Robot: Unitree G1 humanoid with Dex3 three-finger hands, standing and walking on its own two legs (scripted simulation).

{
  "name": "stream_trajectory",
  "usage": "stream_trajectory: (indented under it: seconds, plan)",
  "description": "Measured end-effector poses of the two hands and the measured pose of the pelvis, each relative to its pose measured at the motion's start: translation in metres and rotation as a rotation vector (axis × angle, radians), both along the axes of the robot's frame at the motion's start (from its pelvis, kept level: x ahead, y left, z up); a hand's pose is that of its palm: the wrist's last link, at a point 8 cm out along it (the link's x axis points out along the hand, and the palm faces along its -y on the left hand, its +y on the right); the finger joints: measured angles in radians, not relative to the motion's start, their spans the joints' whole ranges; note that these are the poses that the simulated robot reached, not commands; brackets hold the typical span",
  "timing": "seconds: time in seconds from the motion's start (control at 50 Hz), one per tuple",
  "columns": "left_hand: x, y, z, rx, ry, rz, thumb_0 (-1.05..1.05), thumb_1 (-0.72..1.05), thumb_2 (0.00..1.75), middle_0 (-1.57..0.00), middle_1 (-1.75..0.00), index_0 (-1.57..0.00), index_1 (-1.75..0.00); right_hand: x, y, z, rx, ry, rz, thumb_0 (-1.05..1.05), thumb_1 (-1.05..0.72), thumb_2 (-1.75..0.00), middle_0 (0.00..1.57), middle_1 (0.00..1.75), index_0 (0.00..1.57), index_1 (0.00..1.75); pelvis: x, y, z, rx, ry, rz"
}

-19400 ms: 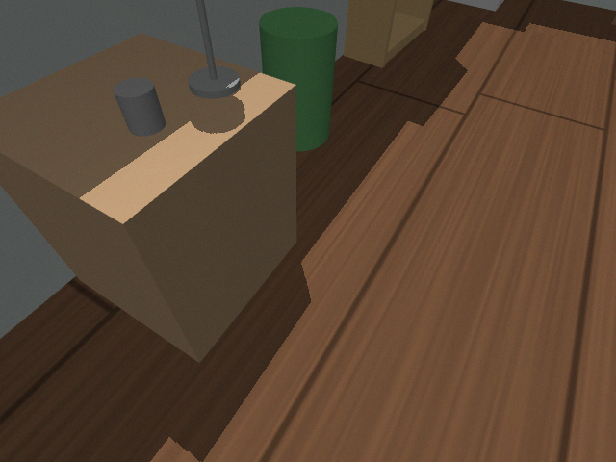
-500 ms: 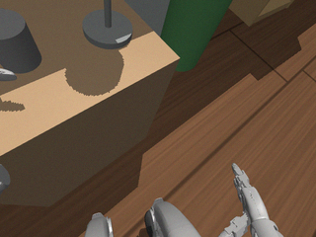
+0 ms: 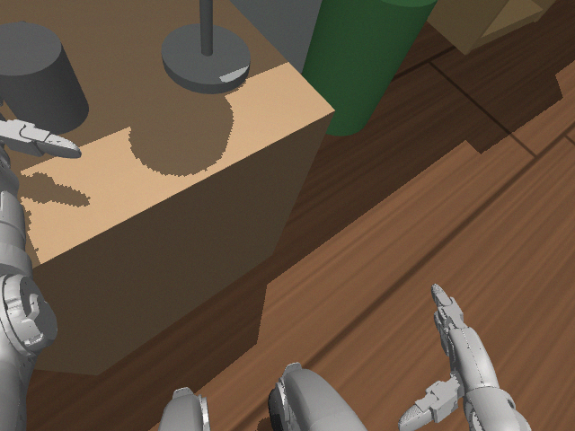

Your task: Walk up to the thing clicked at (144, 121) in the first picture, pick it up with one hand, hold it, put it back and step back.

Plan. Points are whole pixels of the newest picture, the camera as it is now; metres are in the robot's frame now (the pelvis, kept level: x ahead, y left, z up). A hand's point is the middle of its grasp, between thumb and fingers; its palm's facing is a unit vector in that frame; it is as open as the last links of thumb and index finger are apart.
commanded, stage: close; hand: left
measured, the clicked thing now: (36, 72) +0.59 +0.22 +0.07
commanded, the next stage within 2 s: settle in 0.80 s
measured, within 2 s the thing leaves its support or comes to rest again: leaves its support in 1.28 s
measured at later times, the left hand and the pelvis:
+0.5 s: hand (29, 98) +0.55 +0.23 +0.07, palm faces +0.21 -0.98 +0.02, open 15.1 cm; pelvis +0.00 +0.00 -0.01, yaw +0 degrees
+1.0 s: hand (23, 89) +0.55 +0.23 +0.08, palm faces +0.21 -0.98 +0.01, open 11.4 cm; pelvis +0.01 +0.00 +0.00, yaw -1 degrees
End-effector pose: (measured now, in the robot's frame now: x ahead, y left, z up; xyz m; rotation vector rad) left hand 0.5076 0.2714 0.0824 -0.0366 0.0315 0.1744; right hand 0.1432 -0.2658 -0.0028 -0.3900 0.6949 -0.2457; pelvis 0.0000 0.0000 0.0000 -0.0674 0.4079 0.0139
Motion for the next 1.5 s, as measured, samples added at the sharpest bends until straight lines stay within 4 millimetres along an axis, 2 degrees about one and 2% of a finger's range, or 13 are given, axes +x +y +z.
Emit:
stream_trajectory:
  seconds: [0.08, 0.3, 0.46, 0.52, 0.64, 0.78, 0.92, 1.1, 1.22, 1.5]
  plan:
    - [0.004, -0.006, 0.003, 0.005, 0.011, 0.006, -0.01, -0.60, 0.01, -0.13, -0.04, -0.12, -0.03, 0.001, 0.005, -0.002, 0.031, -0.015, -0.003, -0.01, 0.51, -0.06, 0.06, 0.05, 0.05, 0.05, 0.000, 0.000, 0.000, 0.006, -0.003, -0.005]
    - [0.012, 0.005, 0.006, 0.018, -0.010, 0.042, -0.01, -0.61, 0.05, -0.39, -0.22, -0.41, -0.21, -0.006, 0.009, -0.002, 0.034, 0.000, 0.014, -0.01, 0.50, -0.06, 0.06, 0.05, 0.05, 0.05, -0.005, -0.003, -0.004, 0.012, 0.017, -0.008]
    - [0.013, 0.003, -0.008, 0.004, 0.029, 0.031, -0.01, -0.59, 0.10, -0.49, -0.31, -0.52, -0.29, -0.009, 0.006, -0.002, 0.021, 0.006, 0.008, -0.01, 0.50, -0.05, 0.06, 0.05, 0.05, 0.05, -0.004, -0.002, -0.007, 0.005, 0.031, -0.012]
    - [0.011, 0.006, -0.011, 0.010, 0.028, 0.040, -0.01, -0.55, 0.14, -0.53, -0.35, -0.56, -0.34, -0.009, 0.006, -0.003, 0.024, 0.011, 0.004, -0.01, 0.50, -0.05, 0.06, 0.05, 0.05, 0.05, -0.003, -0.002, -0.007, 0.007, 0.031, -0.011]
    - [0.014, 0.008, 0.001, 0.013, -0.011, 0.046, -0.01, -0.45, 0.26, -0.66, -0.48, -0.69, -0.47, -0.001, 0.006, 0.000, 0.015, -0.004, 0.006, -0.01, 0.49, -0.06, 0.06, 0.05, 0.05, 0.05, -0.002, -0.003, -0.006, 0.006, 0.025, -0.009]
    - [0.016, 0.008, 0.001, 0.032, 0.019, 0.036, -0.01, -0.33, 0.42, -0.78, -0.64, -0.82, -0.63, 0.002, 0.009, 0.001, 0.026, -0.008, 0.015, -0.01, 0.49, -0.06, 0.06, 0.05, 0.05, 0.05, 0.003, -0.001, -0.004, 0.003, 0.032, -0.009]
    - [0.014, 0.007, 0.000, 0.020, 0.001, 0.033, -0.01, -0.42, 0.54, -0.77, -0.74, -0.82, -0.72, -0.002, 0.010, -0.005, 0.050, 0.022, 0.003, -0.01, 0.50, -0.05, 0.06, 0.05, 0.05, 0.05, 0.007, 0.000, -0.004, 0.004, 0.032, -0.011]
    - [0.015, 0.004, 0.001, 0.029, 0.016, 0.034, -0.03, -0.53, 0.75, -0.69, -0.92, -0.76, -0.89, 0.008, 0.008, -0.002, 0.049, 0.000, 0.000, -0.01, 0.51, -0.06, 0.06, 0.05, 0.05, 0.05, 0.011, 0.001, -0.002, 0.010, 0.026, -0.015]
    - [0.012, 0.002, 0.003, 0.039, 0.034, 0.028, -0.05, -0.61, 0.82, -0.69, -1.02, -0.76, -0.97, 0.008, 0.009, -0.002, 0.059, 0.018, -0.005, -0.01, 0.52, -0.06, 0.06, 0.05, 0.05, 0.05, 0.012, 0.001, 0.002, 0.010, 0.010, -0.010]
    - [0.009, 0.003, 0.037, 0.044, 0.018, 0.028, -0.05, -0.61, 0.82, -0.65, -1.07, -0.73, -1.02, 0.010, 0.009, 0.000, 0.082, 0.013, -0.018, -0.01, 0.51, -0.06, 0.06, 0.05, 0.05, 0.05, 0.013, 0.000, 0.013, 0.013, -0.029, -0.007]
